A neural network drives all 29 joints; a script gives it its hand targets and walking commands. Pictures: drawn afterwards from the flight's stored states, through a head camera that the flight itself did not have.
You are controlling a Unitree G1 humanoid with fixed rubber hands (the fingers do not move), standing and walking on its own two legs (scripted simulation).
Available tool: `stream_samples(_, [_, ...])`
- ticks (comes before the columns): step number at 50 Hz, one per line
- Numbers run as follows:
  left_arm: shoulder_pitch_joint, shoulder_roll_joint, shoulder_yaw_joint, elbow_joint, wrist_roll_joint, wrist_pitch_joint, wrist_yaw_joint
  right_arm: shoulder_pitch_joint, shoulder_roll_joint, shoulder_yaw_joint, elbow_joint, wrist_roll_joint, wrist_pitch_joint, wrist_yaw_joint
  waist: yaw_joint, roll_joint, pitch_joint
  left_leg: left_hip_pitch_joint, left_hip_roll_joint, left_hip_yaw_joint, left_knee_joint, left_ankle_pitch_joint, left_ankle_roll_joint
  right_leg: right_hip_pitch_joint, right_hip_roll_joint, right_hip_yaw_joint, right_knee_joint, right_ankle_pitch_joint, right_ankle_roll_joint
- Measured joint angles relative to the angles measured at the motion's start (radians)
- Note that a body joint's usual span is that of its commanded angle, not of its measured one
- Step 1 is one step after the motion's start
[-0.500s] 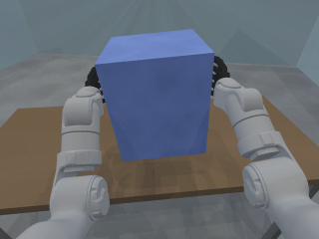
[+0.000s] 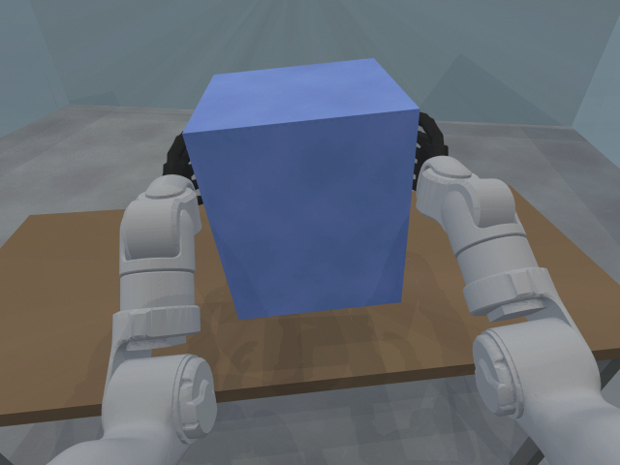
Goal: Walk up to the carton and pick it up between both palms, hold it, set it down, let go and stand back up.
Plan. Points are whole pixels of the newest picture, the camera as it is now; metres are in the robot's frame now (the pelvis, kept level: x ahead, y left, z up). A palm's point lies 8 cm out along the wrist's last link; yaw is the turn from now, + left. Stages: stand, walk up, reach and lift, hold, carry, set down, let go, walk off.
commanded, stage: hold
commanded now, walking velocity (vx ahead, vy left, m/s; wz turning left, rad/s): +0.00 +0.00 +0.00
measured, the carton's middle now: (306, 187) +0.39 +0.01 +0.24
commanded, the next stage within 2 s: none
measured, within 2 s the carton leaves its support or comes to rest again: neither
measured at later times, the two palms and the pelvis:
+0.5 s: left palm (180, 200) +0.36 +0.16 +0.25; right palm (428, 176) +0.37 -0.14 +0.26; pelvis +0.00 -0.01 +0.00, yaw +0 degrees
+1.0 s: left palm (183, 197) +0.36 +0.16 +0.25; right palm (430, 177) +0.37 -0.14 +0.26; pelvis +0.00 -0.01 +0.00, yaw +1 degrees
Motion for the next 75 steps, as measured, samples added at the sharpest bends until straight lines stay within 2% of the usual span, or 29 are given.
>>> stream_samples(15, [-0.014,0.002,0.008,0.029,0.006,-0.005,-0.004,-0.018,0.000,-0.001,0.036,-0.002,-0.005,0.003,0.006,0.001,-0.011,0.000,0.000,-0.002,-0.005,0.005,-0.002,-0.003,0.003,0.007,-0.001,0.003,-0.002])
stream_samples(19, [0.010,-0.018,0.012,0.006,0.026,-0.007,-0.003,-0.007,-0.003,0.004,0.042,0.009,-0.018,0.017,0.014,0.003,-0.015,0.004,0.002,-0.001,-0.010,0.007,-0.004,0.000,0.005,0.010,-0.006,0.007,-0.004])
stream_samples(25, [0.030,-0.016,0.007,0.017,0.024,-0.015,-0.001,-0.001,0.015,-0.012,0.067,-0.018,-0.027,0.030,0.013,-0.001,-0.019,0.000,0.000,-0.008,-0.017,0.015,-0.008,-0.009,0.005,0.005,0.001,0.005,-0.008])
stream_samples(32, [0.013,0.000,-0.001,0.017,-0.005,-0.027,0.011,0.003,0.017,-0.017,0.032,-0.027,-0.026,0.025,0.015,-0.001,-0.017,-0.023,0.001,-0.018,-0.007,0.016,-0.013,-0.032,0.008,-0.001,0.017,0.001,-0.012])
stream_samples(45, [0.009,-0.003,0.017,0.038,0.017,-0.038,-0.010,-0.004,0.023,-0.019,0.050,-0.031,-0.026,0.019,0.009,-0.008,-0.009,0.003,-0.001,-0.024,-0.025,0.019,-0.016,-0.008,0.008,0.001,0.005,0.000,-0.014])
stream_samples(52, [0.031,0.009,-0.001,0.007,-0.006,-0.030,-0.011,0.031,0.024,0.005,-0.012,-0.019,-0.007,-0.004,-0.009,-0.011,-0.004,0.006,-0.005,-0.032,-0.014,0.010,-0.014,0.002,0.007,-0.004,0.007,-0.007,-0.012])
stream_samples(57, [0.004,0.018,-0.003,0.008,-0.009,-0.016,-0.012,0.024,0.020,0.001,-0.033,-0.012,0.009,-0.016,-0.006,-0.012,-0.001,0.001,-0.006,-0.028,-0.007,0.006,-0.010,-0.003,0.007,0.003,0.010,-0.008,-0.009])
stream_samples(75, [-0.007,0.000,0.005,0.013,0.020,0.000,-0.010,-0.018,-0.002,0.005,0.021,0.008,0.016,-0.003,-0.002,0.002,-0.010,0.004,-0.006,-0.012,0.004,-0.006,0.002,0.007,0.007,0.026,-0.006,0.001,0.003])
